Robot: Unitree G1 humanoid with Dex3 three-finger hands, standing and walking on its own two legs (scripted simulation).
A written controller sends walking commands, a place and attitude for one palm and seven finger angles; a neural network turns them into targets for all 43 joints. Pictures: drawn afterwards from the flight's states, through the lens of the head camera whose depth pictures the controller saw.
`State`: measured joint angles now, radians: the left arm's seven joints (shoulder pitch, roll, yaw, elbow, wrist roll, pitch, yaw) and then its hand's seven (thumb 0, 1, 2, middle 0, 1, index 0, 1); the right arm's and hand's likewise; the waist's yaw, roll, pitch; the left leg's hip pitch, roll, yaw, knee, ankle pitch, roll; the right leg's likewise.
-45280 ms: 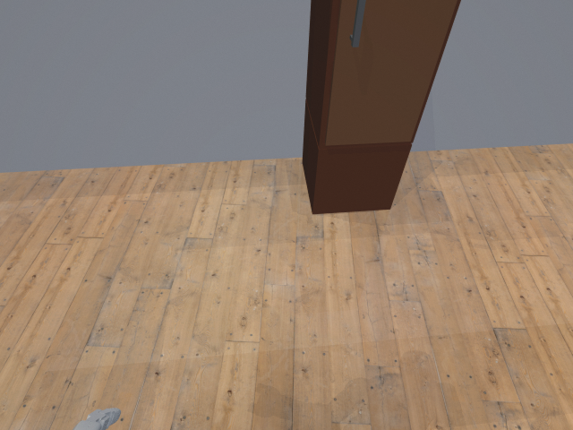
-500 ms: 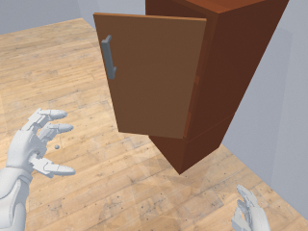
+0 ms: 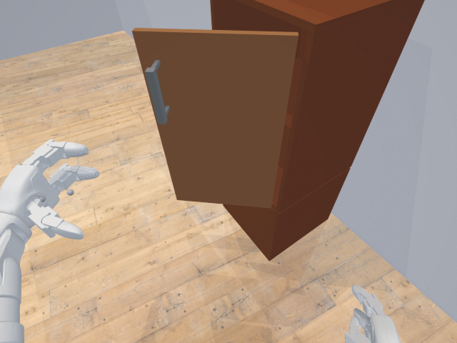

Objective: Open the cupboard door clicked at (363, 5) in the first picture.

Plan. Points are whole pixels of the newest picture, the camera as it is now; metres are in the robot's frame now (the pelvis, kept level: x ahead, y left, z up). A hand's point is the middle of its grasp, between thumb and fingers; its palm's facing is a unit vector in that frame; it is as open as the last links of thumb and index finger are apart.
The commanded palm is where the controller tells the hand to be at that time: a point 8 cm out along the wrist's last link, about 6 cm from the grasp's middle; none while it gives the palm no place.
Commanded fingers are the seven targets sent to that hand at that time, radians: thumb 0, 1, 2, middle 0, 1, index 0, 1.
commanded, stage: raise the hand with hooked fingers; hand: left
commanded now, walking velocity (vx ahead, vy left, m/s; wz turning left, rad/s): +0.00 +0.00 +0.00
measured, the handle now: (159, 93) +0.61 +0.22 +0.13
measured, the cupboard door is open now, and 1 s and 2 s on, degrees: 48 48 48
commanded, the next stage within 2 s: move the hooked fingers beside the handle in 0.36 s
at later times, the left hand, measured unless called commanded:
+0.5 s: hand (66, 196) +0.29 +0.28 +0.14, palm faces +0.02 -1.00 -0.04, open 14.0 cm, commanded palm +0.26 +0.32 +0.15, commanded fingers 0.00 -0.50 0.30 -0.30 -1.20 -0.30 -1.20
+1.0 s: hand (95, 158) +0.38 +0.27 +0.14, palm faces +0.00 -1.00 -0.02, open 14.0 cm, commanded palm +0.35 +0.32 +0.14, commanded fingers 0.00 -0.50 0.30 -0.30 -1.20 -0.30 -1.20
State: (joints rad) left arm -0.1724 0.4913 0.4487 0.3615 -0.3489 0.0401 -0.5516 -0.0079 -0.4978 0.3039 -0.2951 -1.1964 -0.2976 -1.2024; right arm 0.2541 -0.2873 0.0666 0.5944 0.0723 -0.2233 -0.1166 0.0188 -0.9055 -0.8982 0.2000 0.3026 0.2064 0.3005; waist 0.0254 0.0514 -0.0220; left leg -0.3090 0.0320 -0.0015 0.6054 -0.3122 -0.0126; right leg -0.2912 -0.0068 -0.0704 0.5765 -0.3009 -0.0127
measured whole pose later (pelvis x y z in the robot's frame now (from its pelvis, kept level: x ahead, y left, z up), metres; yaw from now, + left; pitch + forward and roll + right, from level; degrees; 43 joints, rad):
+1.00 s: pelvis +0.00 +0.00 +0.00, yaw -1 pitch +4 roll -1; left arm -0.46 0.52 0.45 0.70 -0.25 -0.04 -0.49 -0.01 -0.50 0.30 -0.30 -1.20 -0.30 -1.20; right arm 0.31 -0.30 0.06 0.62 0.06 -0.18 -0.11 0.02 -0.91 -0.90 0.20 0.30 0.21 0.30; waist -0.03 0.03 -0.03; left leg -0.36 0.03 0.01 0.61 -0.31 -0.01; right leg -0.36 -0.01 -0.05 0.59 -0.30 -0.01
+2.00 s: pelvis +0.01 +0.03 -0.02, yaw -3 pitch +18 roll -3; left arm -1.14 0.86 0.49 1.35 -0.06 -0.19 -0.51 -0.01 -0.50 0.30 -0.30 -1.20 -0.30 -1.20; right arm 0.45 -0.30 0.06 0.65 0.02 0.01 -0.07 0.01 -0.91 -0.90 0.20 0.30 0.21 0.30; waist -0.20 0.01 -0.05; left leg -0.71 0.05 0.02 0.77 -0.37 0.02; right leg -0.67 0.01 -0.04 0.67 -0.30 0.02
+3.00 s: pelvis +0.01 +0.02 -0.02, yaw -3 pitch +20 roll -4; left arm -1.15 0.89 0.51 1.35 -0.02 -0.18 -0.47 -0.01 -0.50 0.30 -0.30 -1.20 -0.30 -1.20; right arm 0.45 -0.30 0.06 0.60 0.01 0.07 -0.05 0.01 -0.91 -0.90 0.20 0.30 0.21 0.30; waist -0.23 0.03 -0.06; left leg -0.76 0.07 0.00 0.81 -0.39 0.01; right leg -0.71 0.03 -0.05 0.69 -0.32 0.01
